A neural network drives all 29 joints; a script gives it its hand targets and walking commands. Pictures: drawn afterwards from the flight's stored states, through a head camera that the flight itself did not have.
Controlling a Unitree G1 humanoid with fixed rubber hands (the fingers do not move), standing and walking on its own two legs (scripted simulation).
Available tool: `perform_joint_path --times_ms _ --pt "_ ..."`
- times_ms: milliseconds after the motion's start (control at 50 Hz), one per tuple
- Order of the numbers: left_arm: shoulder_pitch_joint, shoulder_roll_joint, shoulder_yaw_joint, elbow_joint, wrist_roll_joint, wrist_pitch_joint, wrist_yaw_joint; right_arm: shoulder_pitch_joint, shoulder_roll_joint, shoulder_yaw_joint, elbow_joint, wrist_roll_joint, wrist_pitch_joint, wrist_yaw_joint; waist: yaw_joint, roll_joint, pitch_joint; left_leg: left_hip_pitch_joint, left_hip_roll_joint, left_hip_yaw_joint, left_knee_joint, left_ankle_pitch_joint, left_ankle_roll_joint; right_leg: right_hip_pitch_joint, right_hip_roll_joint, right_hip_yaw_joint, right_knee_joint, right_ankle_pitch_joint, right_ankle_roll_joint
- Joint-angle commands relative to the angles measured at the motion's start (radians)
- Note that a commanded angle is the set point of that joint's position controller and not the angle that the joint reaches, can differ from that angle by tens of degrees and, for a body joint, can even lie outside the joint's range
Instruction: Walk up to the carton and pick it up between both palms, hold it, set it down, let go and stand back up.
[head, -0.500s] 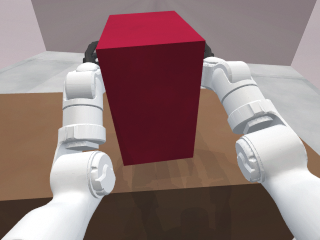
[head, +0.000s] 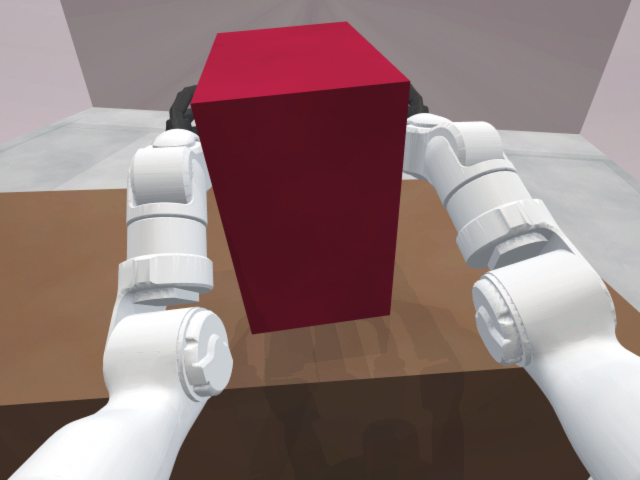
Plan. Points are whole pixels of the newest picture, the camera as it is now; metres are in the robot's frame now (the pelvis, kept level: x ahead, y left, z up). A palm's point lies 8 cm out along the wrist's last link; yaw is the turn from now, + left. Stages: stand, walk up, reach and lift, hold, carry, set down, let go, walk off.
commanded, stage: hold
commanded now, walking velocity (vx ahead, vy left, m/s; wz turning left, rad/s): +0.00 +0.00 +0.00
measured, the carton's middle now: (301, 170) +0.40 +0.01 +0.28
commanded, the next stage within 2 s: none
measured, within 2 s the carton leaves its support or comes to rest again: neither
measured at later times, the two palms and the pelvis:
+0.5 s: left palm (181, 147) +0.38 +0.14 +0.32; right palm (408, 136) +0.37 -0.12 +0.33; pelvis +0.00 +0.00 +0.00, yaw +0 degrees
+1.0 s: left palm (182, 148) +0.38 +0.14 +0.32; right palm (411, 139) +0.37 -0.12 +0.33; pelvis +0.00 +0.00 +0.00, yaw +0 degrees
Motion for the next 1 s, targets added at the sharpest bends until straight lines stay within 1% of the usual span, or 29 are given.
perform_joint_path --times_ms 0,60,80,140,220,240,260,280,320,340,360,380,400,420,440,460,540,560,580,600,640,700,740,760,800,820,860,880,980 --pt "-0.782 -0.566 -0.304 -0.092 -0.181 -0.049 -0.155 -0.776 0.626 0.095 -0.326 0.146 -0.040 0.115 -0.002 0.065 -0.287 0.243 -0.047 -0.049 -0.014 0.218 -0.059 -0.036 0.027 0.059 -0.035 0.185 0.086" --pt "-0.793 -0.565 -0.295 -0.069 -0.173 -0.057 -0.158 -0.764 0.626 0.069 -0.290 0.128 -0.044 0.120 -0.006 0.078 -0.263 0.203 -0.043 -0.055 -0.028 0.175 -0.061 -0.053 0.026 0.064 -0.040 0.136 0.080" --pt "-0.779 -0.583 -0.306 -0.073 -0.178 -0.058 -0.156 -0.784 0.623 0.087 -0.327 0.133 -0.051 0.121 -0.006 0.088 -0.290 0.228 -0.044 -0.055 -0.020 0.212 -0.064 -0.045 0.027 0.065 -0.033 0.166 0.080" --pt "-0.816 -0.554 -0.281 -0.033 -0.175 -0.069 -0.160 -0.805 0.625 0.071 -0.290 0.123 -0.051 0.118 -0.007 0.066 -0.279 0.210 -0.046 -0.050 -0.018 0.157 -0.053 -0.050 0.019 0.069 -0.041 0.134 0.084" --pt "-0.790 -0.556 -0.261 0.000 -0.167 -0.074 -0.165 -0.796 0.625 0.064 -0.286 0.116 -0.051 0.116 0.002 0.053 -0.290 0.208 -0.046 -0.054 -0.021 0.165 -0.047 -0.047 0.014 0.073 -0.045 0.143 0.086" --pt "-0.810 -0.564 -0.267 -0.006 -0.169 -0.076 -0.164 -0.808 0.622 0.059 -0.284 0.116 -0.057 0.117 -0.011 0.064 -0.288 0.216 -0.047 -0.047 -0.021 0.161 -0.049 -0.056 0.017 0.062 -0.040 0.147 0.085" --pt "-0.793 -0.569 -0.279 -0.020 -0.178 -0.076 -0.163 -0.809 0.620 0.078 -0.311 0.129 -0.061 0.116 -0.004 0.072 -0.319 0.232 -0.045 -0.049 -0.013 0.195 -0.051 -0.039 0.019 0.064 -0.033 0.173 0.080" --pt "-0.804 -0.580 -0.306 -0.040 -0.187 -0.074 -0.160 -0.794 0.611 0.062 -0.291 0.132 -0.060 0.116 -0.032 0.101 -0.314 0.238 -0.040 -0.058 -0.015 0.220 -0.058 -0.035 0.023 0.060 -0.030 0.189 0.072" --pt "-0.771 -0.580 -0.290 -0.011 -0.174 -0.067 -0.163 -0.798 0.602 0.074 -0.305 0.130 -0.056 0.114 -0.018 0.092 -0.276 0.222 -0.042 -0.057 -0.015 0.200 -0.055 -0.044 0.019 0.063 -0.038 0.178 0.078" --pt "-0.787 -0.589 -0.302 -0.021 -0.191 -0.070 -0.163 -0.828 0.610 0.076 -0.326 0.130 -0.060 0.113 -0.028 0.090 -0.330 0.231 -0.043 -0.058 -0.010 0.191 -0.059 -0.031 0.018 0.064 -0.035 0.166 0.076" --pt "-0.816 -0.567 -0.265 0.005 -0.169 -0.072 -0.162 -0.837 0.607 0.052 -0.290 0.116 -0.057 0.117 -0.005 0.085 -0.267 0.197 -0.045 -0.051 -0.014 0.144 -0.053 -0.054 0.015 0.065 -0.041 0.116 0.079" --pt "-0.802 -0.583 -0.288 -0.018 -0.186 -0.079 -0.160 -0.839 0.623 0.078 -0.327 0.126 -0.065 0.118 -0.009 0.073 -0.331 0.211 -0.044 -0.056 -0.014 0.167 -0.051 -0.029 0.019 0.063 -0.034 0.145 0.082" --pt "-0.794 -0.575 -0.258 0.008 -0.168 -0.075 -0.156 -0.829 0.618 0.061 -0.286 0.119 -0.062 0.119 -0.001 0.068 -0.284 0.204 -0.044 -0.055 -0.019 0.168 -0.047 -0.057 0.016 0.061 -0.038 0.145 0.080" --pt "-0.796 -0.572 -0.274 -0.037 -0.175 -0.081 -0.153 -0.806 0.636 0.081 -0.302 0.125 -0.066 0.119 0.002 0.058 -0.318 0.217 -0.041 -0.057 -0.014 0.207 -0.051 -0.041 0.023 0.061 -0.037 0.175 0.082" --pt "-0.785 -0.572 -0.272 -0.016 -0.170 -0.076 -0.155 -0.801 0.622 0.078 -0.293 0.128 -0.066 0.117 -0.010 0.082 -0.294 0.229 -0.045 -0.048 -0.006 0.215 -0.053 -0.040 0.022 0.061 -0.032 0.191 0.079" --pt "-0.776 -0.578 -0.289 -0.052 -0.179 -0.074 -0.153 -0.793 0.616 0.085 -0.301 0.136 -0.065 0.118 -0.008 0.086 -0.324 0.240 -0.042 -0.058 -0.005 0.247 -0.059 -0.023 0.027 0.058 -0.027 0.208 0.075" --pt "-0.791 -0.559 -0.285 -0.044 -0.175 -0.067 -0.159 -0.785 0.608 0.081 -0.289 0.140 -0.055 0.114 -0.017 0.085 -0.291 0.235 -0.044 -0.052 -0.012 0.222 -0.059 -0.033 0.020 0.060 -0.032 0.195 0.081" --pt "-0.777 -0.573 -0.316 -0.111 -0.190 -0.070 -0.157 -0.761 0.634 0.119 -0.331 0.157 -0.059 0.114 -0.014 0.074 -0.330 0.253 -0.047 -0.054 -0.003 0.268 -0.058 -0.011 0.024 0.062 -0.026 0.242 0.085" --pt "-0.774 -0.573 -0.310 -0.091 -0.186 -0.066 -0.156 -0.766 0.616 0.103 -0.325 0.155 -0.056 0.113 -0.022 0.083 -0.322 0.263 -0.046 -0.055 0.001 0.266 -0.063 -0.021 0.027 0.059 -0.025 0.237 0.085" --pt "-0.756 -0.606 -0.342 -0.128 -0.202 -0.063 -0.154 -0.769 0.620 0.122 -0.375 0.171 -0.062 0.112 -0.015 0.107 -0.359 0.270 -0.040 -0.065 0.005 0.320 -0.072 -0.001 0.033 0.058 -0.017 0.270 0.079" --pt "-0.744 -0.575 -0.310 -0.110 -0.169 -0.049 -0.152 -0.732 0.619 0.114 -0.324 0.161 -0.046 0.114 -0.004 0.093 -0.273 0.254 -0.040 -0.056 -0.007 0.274 -0.071 -0.028 0.034 0.054 -0.033 0.220 0.085" --pt "-0.788 -0.609 -0.350 -0.136 -0.201 -0.048 -0.149 -0.813 0.606 0.104 -0.401 0.159 -0.059 0.120 -0.022 0.112 -0.339 0.267 -0.038 -0.065 -0.003 0.259 -0.074 -0.026 0.037 0.053 -0.027 0.194 0.070" --pt "-0.793 -0.589 -0.330 -0.096 -0.192 -0.048 -0.146 -0.792 0.614 0.087 -0.338 0.144 -0.048 0.118 -0.018 0.099 -0.280 0.248 -0.041 -0.060 -0.009 0.216 -0.070 -0.056 0.032 0.057 -0.039 0.174 0.075" --pt "-0.789 -0.612 -0.353 -0.132 -0.208 -0.054 -0.145 -0.781 0.630 0.107 -0.372 0.154 -0.054 0.123 -0.010 0.104 -0.331 0.236 -0.034 -0.064 -0.015 0.232 -0.071 -0.033 0.037 0.054 -0.027 0.182 0.074" --pt "-0.794 -0.625 -0.369 -0.159 -0.219 -0.055 -0.141 -0.784 0.632 0.116 -0.387 0.159 -0.053 0.120 -0.020 0.106 -0.361 0.261 -0.038 -0.068 0.006 0.286 -0.074 -0.009 0.038 0.057 -0.016 0.241 0.075" --pt "-0.763 -0.595 -0.343 -0.135 -0.205 -0.052 -0.141 -0.737 0.639 0.111 -0.358 0.152 -0.040 0.116 -0.019 0.081 -0.332 0.267 -0.041 -0.067 0.005 0.273 -0.070 -0.022 0.033 0.063 -0.024 0.242 0.079" --pt "-0.778 -0.573 -0.289 -0.052 -0.168 -0.049 -0.145 -0.765 0.612 0.081 -0.281 0.134 -0.036 0.123 -0.011 0.075 -0.227 0.230 -0.036 -0.060 -0.025 0.174 -0.062 -0.067 0.028 0.059 -0.043 0.129 0.080" --pt "-0.771 -0.590 -0.309 -0.085 -0.181 -0.054 -0.145 -0.792 0.621 0.109 -0.342 0.147 -0.047 0.126 0.007 0.069 -0.286 0.229 -0.036 -0.063 -0.030 0.189 -0.057 -0.034 0.031 0.058 -0.038 0.148 0.080" --pt "-0.790 -0.586 -0.275 -0.014 -0.171 -0.064 -0.148 -0.803 0.612 0.060 -0.280 0.111 -0.055 0.131 -0.002 0.080 -0.267 0.199 -0.039 -0.056 -0.031 0.144 -0.054 -0.053 0.023 0.064 -0.040 0.110 0.075"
